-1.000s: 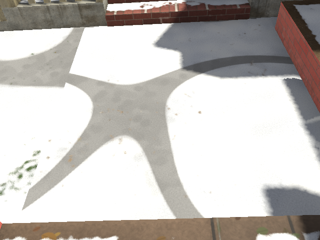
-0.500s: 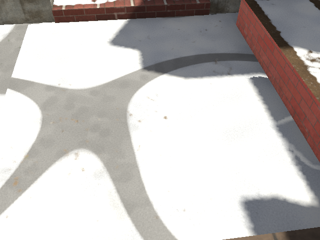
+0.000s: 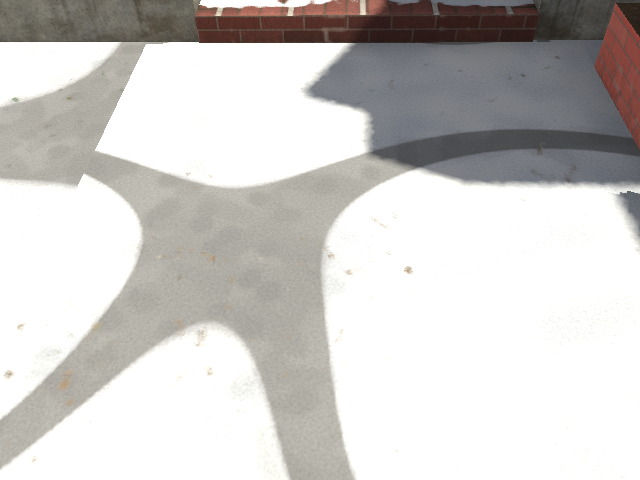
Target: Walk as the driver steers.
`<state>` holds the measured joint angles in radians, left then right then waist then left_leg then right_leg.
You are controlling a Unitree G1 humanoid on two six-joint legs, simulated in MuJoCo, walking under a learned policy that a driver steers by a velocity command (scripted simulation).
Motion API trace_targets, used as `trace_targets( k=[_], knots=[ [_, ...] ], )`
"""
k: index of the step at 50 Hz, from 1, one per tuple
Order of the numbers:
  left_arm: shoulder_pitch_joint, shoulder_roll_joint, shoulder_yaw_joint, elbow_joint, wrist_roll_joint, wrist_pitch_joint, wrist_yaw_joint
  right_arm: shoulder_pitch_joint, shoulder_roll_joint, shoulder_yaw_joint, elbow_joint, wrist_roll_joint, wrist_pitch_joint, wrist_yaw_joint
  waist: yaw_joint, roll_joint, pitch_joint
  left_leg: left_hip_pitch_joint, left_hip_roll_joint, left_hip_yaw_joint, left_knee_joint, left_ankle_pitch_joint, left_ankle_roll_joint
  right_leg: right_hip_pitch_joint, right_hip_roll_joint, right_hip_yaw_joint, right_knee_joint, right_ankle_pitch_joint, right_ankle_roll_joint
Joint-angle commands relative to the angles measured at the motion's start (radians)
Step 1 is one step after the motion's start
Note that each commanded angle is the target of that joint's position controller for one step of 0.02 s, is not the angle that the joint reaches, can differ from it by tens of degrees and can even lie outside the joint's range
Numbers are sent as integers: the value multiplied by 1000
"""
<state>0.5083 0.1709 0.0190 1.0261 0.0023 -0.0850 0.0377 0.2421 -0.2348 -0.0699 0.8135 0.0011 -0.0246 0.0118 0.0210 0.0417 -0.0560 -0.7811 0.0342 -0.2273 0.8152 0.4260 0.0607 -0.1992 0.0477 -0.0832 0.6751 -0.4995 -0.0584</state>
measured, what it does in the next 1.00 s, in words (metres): goes down, turning left: left foot 0.16 m lower, then right foot 0.16 m lower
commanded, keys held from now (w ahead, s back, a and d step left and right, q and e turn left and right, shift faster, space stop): w+q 0.42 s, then w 0.58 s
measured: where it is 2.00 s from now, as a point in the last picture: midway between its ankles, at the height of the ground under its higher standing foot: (269, 333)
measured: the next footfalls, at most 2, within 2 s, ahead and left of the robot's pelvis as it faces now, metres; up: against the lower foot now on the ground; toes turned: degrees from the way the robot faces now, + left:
left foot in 0.22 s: +0.26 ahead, +0.16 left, -0.16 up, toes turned +7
right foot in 0.74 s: +0.60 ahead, -0.02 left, -0.33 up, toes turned +23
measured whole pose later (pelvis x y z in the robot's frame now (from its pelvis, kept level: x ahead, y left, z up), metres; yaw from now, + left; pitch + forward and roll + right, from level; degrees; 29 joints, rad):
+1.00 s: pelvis +0.59 +0.05 -0.30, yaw +20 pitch +3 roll +0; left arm 0.49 0.15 0.02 0.95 0.01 -0.08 0.00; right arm 0.18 -0.20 -0.04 0.78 0.00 -0.07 -0.02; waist 0.03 0.04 -0.02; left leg -0.80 0.05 -0.03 1.03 -0.03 0.01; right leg -0.18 0.08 0.03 0.44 -0.31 -0.07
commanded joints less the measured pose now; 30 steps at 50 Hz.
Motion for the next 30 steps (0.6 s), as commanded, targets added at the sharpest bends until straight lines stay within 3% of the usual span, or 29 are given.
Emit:
trace_targets(
  k=[1,4,6,7,9,10,11,12,13,14,15,16,17,18,19,20,21,22,23,24,25,26,27,28,30],
  knots=[
    [-43,121,14,-45,12,-9,23,-104,-10,-1,-94,-11,-19,35,1,-98,131,278,-46,123,-140,268,-10,-313,-185,74,-123,214,-65],
    [22,115,20,-34,-10,16,19,-171,10,13,-144,15,8,46,68,-94,193,107,-22,97,-201,49,-15,-117,-234,118,26,225,-79],
    [55,135,30,-37,-7,35,23,-249,15,23,-179,35,4,66,120,-83,221,-11,11,99,-308,-54,-22,45,-274,166,124,275,-83],
    [58,145,33,-40,-5,41,22,-259,13,26,-189,35,-2,73,129,-95,220,-11,23,124,-338,-113,-18,79,-299,190,163,329,-94],
    [31,171,42,-33,-11,50,12,-172,-18,15,-137,35,-7,64,79,-73,181,214,16,215,-398,-256,20,13,-316,151,330,512,-89],
    [-36,191,46,-24,-6,41,2,40,-48,-6,-70,36,-7,58,-42,-88,101,492,16,223,-434,-215,64,-89,-305,135,525,573,-72],
    [-47,180,39,-46,3,20,-11,208,-137,-40,-4,5,-6,49,-114,39,-12,794,-70,318,-414,-57,92,-199,-197,22,820,650,-30],
    [71,86,22,-57,29,-7,-23,292,-210,-38,32,0,-8,54,-82,301,-126,1231,124,78,-79,453,227,-654,-88,-1,1348,-328,58],
    [129,163,19,-77,-4,-39,-46,374,-193,-34,40,29,7,53,-122,271,-367,1415,225,-155,-24,297,390,-777,-81,146,1474,-408,102],
    [-35,189,26,-184,-32,-50,-44,390,-237,-49,31,46,18,36,-180,217,-411,1397,305,-360,-249,-125,458,-872,-70,172,1404,-337,133],
    [-189,157,19,-247,-68,-48,-29,321,-238,-51,40,32,14,20,-148,49,-256,1251,327,-494,-386,-612,402,-988,-118,191,1184,-123,102],
    [-280,176,28,-271,-55,-26,1,167,-179,-31,-14,20,12,15,-104,-93,-107,1008,318,-533,-462,-723,357,-951,-126,166,1136,-40,97],
    [-227,190,41,-260,-43,-4,16,35,-158,-16,-59,-5,-12,23,-7,-118,-33,757,311,-543,-436,-707,349,-837,-155,223,932,103,86],
    [-199,167,42,-244,-11,4,18,-16,-112,-4,-80,-9,-33,26,24,-103,9,611,279,-503,-408,-573,334,-771,-162,257,859,150,89],
    [-204,157,53,-250,10,10,19,-54,-87,2,-91,15,-43,11,59,-97,73,429,187,-317,-429,-443,293,-659,-182,249,628,235,118],
    [-240,140,53,-276,35,10,17,-60,-106,-4,-97,17,-40,-7,50,-65,69,373,127,-241,-436,-362,272,-573,-176,217,463,250,136],
    [-256,123,49,-290,47,7,12,-31,-120,-11,-84,13,-34,-29,47,-35,23,319,95,-176,-401,-192,260,-456,-161,186,403,331,145],
    [-146,122,53,-240,32,-1,-8,15,-147,-22,-63,-7,-26,-43,63,13,-60,329,82,-126,-353,-80,254,-360,-136,166,466,537,138],
    [-207,169,72,-263,8,-9,-28,115,-121,-20,-25,9,-35,-58,23,24,-29,445,63,-125,-302,-235,234,-514,-152,236,373,714,123],
    [-281,169,70,-291,10,-13,-38,130,-84,-10,-20,31,-39,-71,4,-10,19,397,13,-63,-290,-396,209,-497,-139,222,171,844,105],
    [-339,133,60,-310,32,-17,-46,148,-65,-3,-7,41,-38,-78,-22,1,29,331,-7,-67,-264,-558,198,-405,-120,214,75,995,99],
    [-390,103,50,-336,37,-13,-50,143,-54,4,-9,40,-35,-77,-42,-22,37,278,-40,-34,-258,-674,182,-323,-94,181,-37,1036,94],
    [-425,86,46,-362,28,-6,-55,146,-70,0,-6,35,-31,-77,-56,6,42,252,-38,-52,-242,-737,180,-268,-77,170,-76,1037,97],
    [-432,89,48,-379,19,2,-58,148,-77,1,-5,32,-27,-72,-58,39,48,260,-27,-92,-204,-784,187,-263,-76,189,-70,981,97],
    [-477,107,47,-415,7,-4,-77,172,-78,2,-8,25,-24,-70,-78,22,75,348,-5,-150,-109,-849,188,-334,-89,226,-133,916,76]
  ],
)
